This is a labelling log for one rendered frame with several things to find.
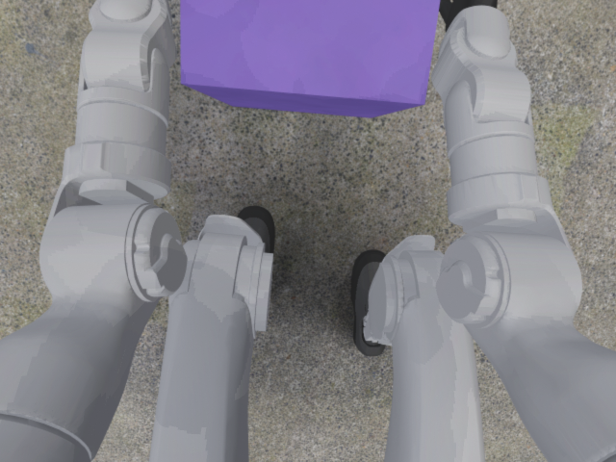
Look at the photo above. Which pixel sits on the carton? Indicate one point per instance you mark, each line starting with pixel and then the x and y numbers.
pixel 363 58

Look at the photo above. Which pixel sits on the robot left forearm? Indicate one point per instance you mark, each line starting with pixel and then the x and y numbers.
pixel 119 156

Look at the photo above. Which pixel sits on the left robot upper arm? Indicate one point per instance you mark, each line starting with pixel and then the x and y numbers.
pixel 63 375

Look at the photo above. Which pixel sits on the right robot shin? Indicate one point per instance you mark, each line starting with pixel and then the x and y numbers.
pixel 416 242

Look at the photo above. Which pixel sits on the robot right thigh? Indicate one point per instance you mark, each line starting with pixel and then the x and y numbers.
pixel 435 413

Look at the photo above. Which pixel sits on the right robot upper arm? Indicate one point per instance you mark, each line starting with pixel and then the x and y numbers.
pixel 517 295

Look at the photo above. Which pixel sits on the robot right forearm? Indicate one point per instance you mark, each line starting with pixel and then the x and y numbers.
pixel 490 139

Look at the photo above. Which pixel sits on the right robot hand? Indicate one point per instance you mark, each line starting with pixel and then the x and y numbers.
pixel 449 10

